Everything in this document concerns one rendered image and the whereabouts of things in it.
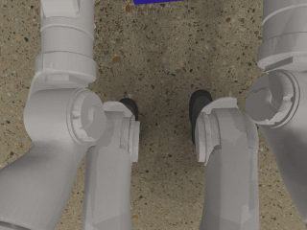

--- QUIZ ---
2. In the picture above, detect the robot right forearm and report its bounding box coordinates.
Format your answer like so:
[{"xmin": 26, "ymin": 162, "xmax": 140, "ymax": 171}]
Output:
[{"xmin": 257, "ymin": 0, "xmax": 307, "ymax": 73}]

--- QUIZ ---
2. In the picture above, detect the robot right upper arm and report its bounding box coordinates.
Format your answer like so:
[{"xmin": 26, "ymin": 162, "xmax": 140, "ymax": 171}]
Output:
[{"xmin": 245, "ymin": 69, "xmax": 307, "ymax": 229}]

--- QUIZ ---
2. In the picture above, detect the robot left shin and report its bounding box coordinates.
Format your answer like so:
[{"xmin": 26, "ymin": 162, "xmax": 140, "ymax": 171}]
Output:
[{"xmin": 89, "ymin": 101, "xmax": 133, "ymax": 147}]

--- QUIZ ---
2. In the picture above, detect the robot left upper arm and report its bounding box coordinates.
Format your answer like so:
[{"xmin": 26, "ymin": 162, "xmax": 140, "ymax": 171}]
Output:
[{"xmin": 0, "ymin": 87, "xmax": 107, "ymax": 230}]

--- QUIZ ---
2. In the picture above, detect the robot left forearm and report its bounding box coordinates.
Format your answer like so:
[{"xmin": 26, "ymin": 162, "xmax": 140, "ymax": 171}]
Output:
[{"xmin": 23, "ymin": 0, "xmax": 97, "ymax": 122}]

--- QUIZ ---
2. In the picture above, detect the robot right foot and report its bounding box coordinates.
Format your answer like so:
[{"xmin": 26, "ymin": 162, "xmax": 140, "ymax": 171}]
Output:
[{"xmin": 189, "ymin": 89, "xmax": 212, "ymax": 146}]

